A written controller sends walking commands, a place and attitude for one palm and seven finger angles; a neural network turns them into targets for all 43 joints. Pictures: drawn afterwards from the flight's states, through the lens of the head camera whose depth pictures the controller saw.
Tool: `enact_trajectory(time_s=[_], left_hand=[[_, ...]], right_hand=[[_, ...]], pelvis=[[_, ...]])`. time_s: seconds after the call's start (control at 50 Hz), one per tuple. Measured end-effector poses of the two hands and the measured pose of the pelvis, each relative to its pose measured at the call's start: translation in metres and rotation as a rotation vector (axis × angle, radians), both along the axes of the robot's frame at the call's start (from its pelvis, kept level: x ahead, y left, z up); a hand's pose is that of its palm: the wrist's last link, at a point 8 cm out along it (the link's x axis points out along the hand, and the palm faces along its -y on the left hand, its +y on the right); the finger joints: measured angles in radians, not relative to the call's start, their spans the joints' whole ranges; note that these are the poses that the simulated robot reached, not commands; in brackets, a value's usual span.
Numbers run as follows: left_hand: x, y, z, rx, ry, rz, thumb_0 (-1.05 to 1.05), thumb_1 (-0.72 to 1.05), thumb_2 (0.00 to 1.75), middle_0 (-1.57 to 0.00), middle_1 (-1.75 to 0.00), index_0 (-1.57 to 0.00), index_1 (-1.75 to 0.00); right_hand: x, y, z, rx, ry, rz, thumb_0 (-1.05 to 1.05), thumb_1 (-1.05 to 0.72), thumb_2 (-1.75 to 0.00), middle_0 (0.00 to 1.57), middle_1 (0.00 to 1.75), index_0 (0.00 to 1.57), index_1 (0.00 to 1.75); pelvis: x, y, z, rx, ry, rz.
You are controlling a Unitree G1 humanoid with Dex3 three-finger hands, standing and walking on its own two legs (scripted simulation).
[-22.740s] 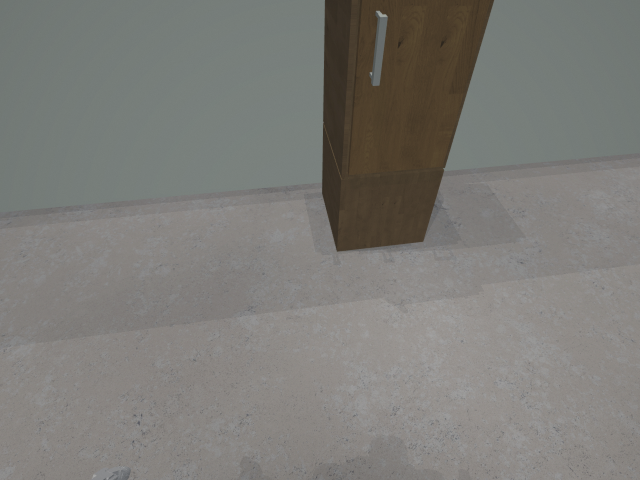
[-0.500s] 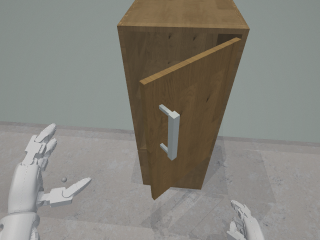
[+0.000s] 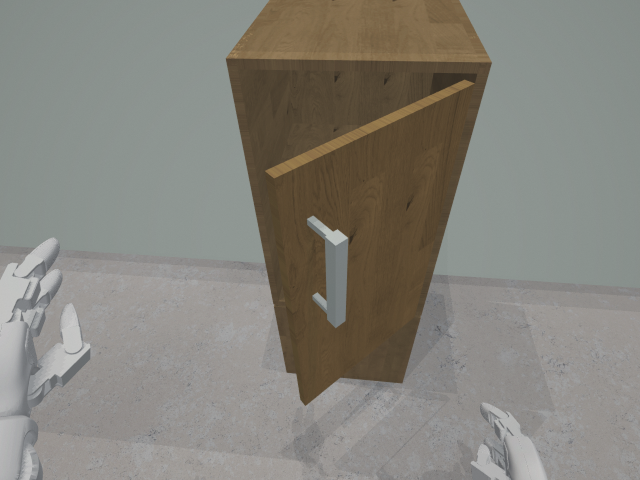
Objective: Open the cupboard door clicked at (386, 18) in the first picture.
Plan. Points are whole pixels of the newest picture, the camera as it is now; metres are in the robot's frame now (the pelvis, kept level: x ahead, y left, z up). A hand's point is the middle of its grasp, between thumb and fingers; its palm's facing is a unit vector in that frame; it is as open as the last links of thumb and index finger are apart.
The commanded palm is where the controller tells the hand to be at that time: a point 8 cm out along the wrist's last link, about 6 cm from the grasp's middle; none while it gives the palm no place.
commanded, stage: draw the hand back to the body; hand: left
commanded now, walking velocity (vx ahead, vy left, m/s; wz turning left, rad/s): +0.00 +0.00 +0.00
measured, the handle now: (326, 274) +0.36 +0.04 +0.08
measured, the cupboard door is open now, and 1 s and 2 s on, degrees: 45 45 45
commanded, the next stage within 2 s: step back with the hand held close in 0.16 s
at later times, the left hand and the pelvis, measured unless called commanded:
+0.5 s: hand (88, 356) +0.18 +0.25 +0.15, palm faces +0.38 -0.79 -0.48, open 7.4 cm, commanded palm +0.12 +0.29 +0.17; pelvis -0.02 -0.01 +0.00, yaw +0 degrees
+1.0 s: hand out of the picture +0.08 +0.29 +0.15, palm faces +0.44 -0.75 -0.49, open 7.4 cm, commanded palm +0.02 +0.33 +0.17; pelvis -0.11 +0.02 -0.02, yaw +3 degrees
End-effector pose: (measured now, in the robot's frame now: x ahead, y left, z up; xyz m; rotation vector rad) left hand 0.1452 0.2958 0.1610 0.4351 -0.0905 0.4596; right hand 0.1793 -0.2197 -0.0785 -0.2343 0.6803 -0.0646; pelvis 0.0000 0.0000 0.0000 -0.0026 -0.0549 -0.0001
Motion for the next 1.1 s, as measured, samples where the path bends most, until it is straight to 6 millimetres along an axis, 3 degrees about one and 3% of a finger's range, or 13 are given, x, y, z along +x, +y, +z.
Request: enact_trajectory(time_s=[0.38,0.6,0.84,1.1], left_hand=[[-0.002,-0.012,0.016,0.075,-0.028,-0.023,0.02,0.89,0.90,-0.21,-0.30,-0.21,-0.30],[-0.015,-0.007,0.001,0.098,0.078,-0.103,0.02,0.89,0.90,-0.22,-0.30,-0.21,-0.30],[-0.061,0.019,0.013,0.153,-0.053,-0.119,0.02,0.89,0.90,-0.22,-0.30,-0.22,-0.30],[-0.135,0.035,0.009,0.170,-0.133,-0.035,0.02,0.89,0.90,-0.22,-0.30,-0.21,-0.30]], right_hand=[[-0.005,-0.013,-0.005,0.019,0.022,-0.014,0.01,-0.90,-0.90,0.20,0.30,0.20,0.30],[-0.037,-0.027,-0.001,-0.029,0.080,-0.120,0.01,-0.90,-0.90,0.20,0.30,0.20,0.30],[-0.091,-0.001,0.006,-0.055,0.048,-0.116,0.01,-0.90,-0.90,0.20,0.30,0.20,0.30],[-0.141,0.021,-0.013,-0.064,0.074,-0.019,0.01,-0.90,-0.90,0.20,0.30,0.21,0.30]], pelvis=[[-0.005,-0.014,-0.001,-0.010,0.017,0.016],[-0.029,-0.002,-0.003,-0.016,0.058,-0.003],[-0.077,0.019,-0.009,-0.030,0.049,-0.005],[-0.122,0.027,-0.020,-0.045,0.032,0.053]])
